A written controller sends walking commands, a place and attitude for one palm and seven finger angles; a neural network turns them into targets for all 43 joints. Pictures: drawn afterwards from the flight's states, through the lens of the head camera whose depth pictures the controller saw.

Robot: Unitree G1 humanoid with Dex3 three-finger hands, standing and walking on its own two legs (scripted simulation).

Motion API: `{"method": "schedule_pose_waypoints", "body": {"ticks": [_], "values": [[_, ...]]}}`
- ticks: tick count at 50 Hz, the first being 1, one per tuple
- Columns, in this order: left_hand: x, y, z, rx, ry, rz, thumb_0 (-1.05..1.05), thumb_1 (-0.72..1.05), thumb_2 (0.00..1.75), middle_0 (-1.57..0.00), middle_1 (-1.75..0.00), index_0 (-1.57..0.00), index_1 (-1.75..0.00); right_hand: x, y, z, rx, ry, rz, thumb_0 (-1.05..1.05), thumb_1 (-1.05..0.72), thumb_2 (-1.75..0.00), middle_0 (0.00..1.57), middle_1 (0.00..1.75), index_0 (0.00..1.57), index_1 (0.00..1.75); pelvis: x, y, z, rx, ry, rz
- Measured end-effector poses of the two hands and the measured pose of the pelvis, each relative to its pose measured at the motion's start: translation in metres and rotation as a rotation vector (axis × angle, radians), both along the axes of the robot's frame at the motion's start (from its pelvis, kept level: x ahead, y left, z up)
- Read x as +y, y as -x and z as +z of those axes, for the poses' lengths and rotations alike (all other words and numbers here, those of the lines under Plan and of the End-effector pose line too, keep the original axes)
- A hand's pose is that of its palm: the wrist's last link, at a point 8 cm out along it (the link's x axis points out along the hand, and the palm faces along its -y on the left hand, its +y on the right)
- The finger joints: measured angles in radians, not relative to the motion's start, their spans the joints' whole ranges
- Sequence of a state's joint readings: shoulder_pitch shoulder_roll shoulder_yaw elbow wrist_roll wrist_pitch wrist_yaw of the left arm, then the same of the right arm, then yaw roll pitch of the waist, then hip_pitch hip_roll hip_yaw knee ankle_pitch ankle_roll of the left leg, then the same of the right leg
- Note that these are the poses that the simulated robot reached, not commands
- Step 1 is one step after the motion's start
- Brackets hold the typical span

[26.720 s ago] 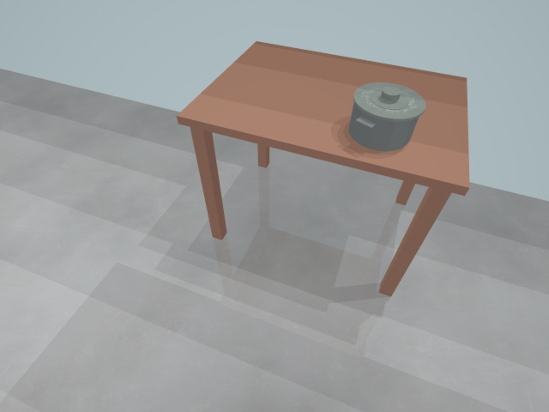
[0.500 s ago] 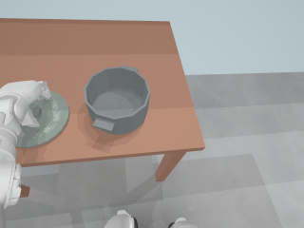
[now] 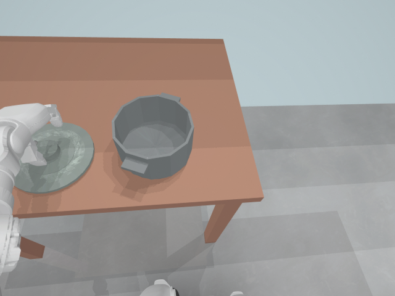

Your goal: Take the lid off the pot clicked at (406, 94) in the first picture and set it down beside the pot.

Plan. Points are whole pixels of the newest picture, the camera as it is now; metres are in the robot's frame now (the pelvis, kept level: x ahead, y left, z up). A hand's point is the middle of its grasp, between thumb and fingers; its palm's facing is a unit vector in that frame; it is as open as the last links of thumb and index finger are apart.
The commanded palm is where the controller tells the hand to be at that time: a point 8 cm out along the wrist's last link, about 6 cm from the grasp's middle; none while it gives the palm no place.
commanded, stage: raise the empty hand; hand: left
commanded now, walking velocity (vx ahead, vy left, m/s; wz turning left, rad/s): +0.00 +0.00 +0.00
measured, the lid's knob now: (47, 150) +0.44 +0.35 -0.05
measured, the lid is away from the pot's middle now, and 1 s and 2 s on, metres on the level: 0.25 0.25 0.25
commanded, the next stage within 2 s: draw the hand back to the body in 0.94 s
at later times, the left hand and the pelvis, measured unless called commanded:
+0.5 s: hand (21, 123) +0.42 +0.34 +0.08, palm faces -0.40 -0.10 -0.91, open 11.0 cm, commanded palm +0.44 +0.33 +0.14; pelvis +0.01 -0.01 +0.01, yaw +0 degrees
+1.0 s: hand (7, 110) +0.42 +0.34 +0.12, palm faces -0.40 -0.11 -0.91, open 11.0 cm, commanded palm +0.44 +0.33 +0.17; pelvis +0.01 -0.01 +0.02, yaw +1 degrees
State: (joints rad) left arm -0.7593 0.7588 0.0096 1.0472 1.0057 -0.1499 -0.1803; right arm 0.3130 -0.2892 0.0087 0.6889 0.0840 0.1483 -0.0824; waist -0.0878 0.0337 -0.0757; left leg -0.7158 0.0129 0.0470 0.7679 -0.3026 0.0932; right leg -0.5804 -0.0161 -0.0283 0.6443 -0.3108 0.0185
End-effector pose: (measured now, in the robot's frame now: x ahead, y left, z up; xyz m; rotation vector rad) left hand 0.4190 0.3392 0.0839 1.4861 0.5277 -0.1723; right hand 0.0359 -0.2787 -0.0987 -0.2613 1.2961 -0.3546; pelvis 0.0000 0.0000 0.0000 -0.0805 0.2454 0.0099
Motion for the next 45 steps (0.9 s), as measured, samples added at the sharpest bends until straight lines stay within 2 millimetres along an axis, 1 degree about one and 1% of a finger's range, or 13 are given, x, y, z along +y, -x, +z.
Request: {"method": "schedule_pose_waypoints", "body": {"ticks": [3,8,14,20,29,38,45], "values": [[0.000,0.001,0.009,-0.001,0.004,-0.006,0.00,-0.01,0.66,-0.37,-0.85,-0.37,-0.85,-0.001,-0.002,0.001,-0.010,0.000,0.003,0.00,-0.91,-0.90,0.20,0.30,0.21,0.30,-0.001,-0.001,0.002,-0.009,-0.003,0.002],[0.001,-0.001,0.016,0.019,0.001,0.003,0.00,-0.01,0.66,-0.37,-0.85,-0.37,-0.85,-0.002,-0.005,0.002,-0.019,0.000,0.010,0.00,-0.91,-0.90,0.20,0.30,0.21,0.30,-0.003,-0.002,0.004,-0.017,-0.007,0.002],[-0.002,-0.004,0.031,-0.009,0.010,-0.018,0.00,-0.01,0.66,-0.37,-0.85,-0.37,-0.85,-0.005,-0.009,0.005,-0.022,0.004,0.006,0.00,-0.91,-0.90,0.20,0.30,0.21,0.30,-0.004,-0.006,0.008,-0.025,-0.011,0.001],[0.003,-0.008,0.040,-0.007,0.005,0.008,0.00,-0.01,0.66,-0.37,-0.85,-0.37,-0.85,-0.006,-0.016,0.009,-0.037,0.000,0.006,0.00,-0.91,-0.90,0.20,0.30,0.21,0.30,-0.006,-0.009,0.011,-0.034,-0.015,0.001],[0.006,-0.008,0.058,-0.013,0.011,0.015,0.00,-0.01,0.66,-0.37,-0.85,-0.37,-0.85,-0.005,-0.031,0.012,-0.063,-0.012,0.020,0.00,-0.91,-0.90,0.20,0.30,0.21,0.30,-0.006,-0.015,0.015,-0.051,-0.019,0.006],[0.005,-0.006,0.080,-0.037,0.002,0.003,0.00,-0.01,0.66,-0.37,-0.85,-0.37,-0.85,0.000,-0.051,0.014,-0.098,-0.029,0.050,0.00,-0.91,-0.90,0.20,0.30,0.21,0.30,-0.006,-0.016,0.019,-0.068,-0.024,0.016],[0.003,-0.006,0.093,-0.050,0.004,0.003,0.00,-0.01,0.66,-0.37,-0.85,-0.37,-0.85,0.003,-0.061,0.015,-0.118,-0.044,0.070,0.00,-0.91,-0.90,0.20,0.30,0.21,0.30,-0.007,-0.015,0.021,-0.080,-0.028,0.019]]}}
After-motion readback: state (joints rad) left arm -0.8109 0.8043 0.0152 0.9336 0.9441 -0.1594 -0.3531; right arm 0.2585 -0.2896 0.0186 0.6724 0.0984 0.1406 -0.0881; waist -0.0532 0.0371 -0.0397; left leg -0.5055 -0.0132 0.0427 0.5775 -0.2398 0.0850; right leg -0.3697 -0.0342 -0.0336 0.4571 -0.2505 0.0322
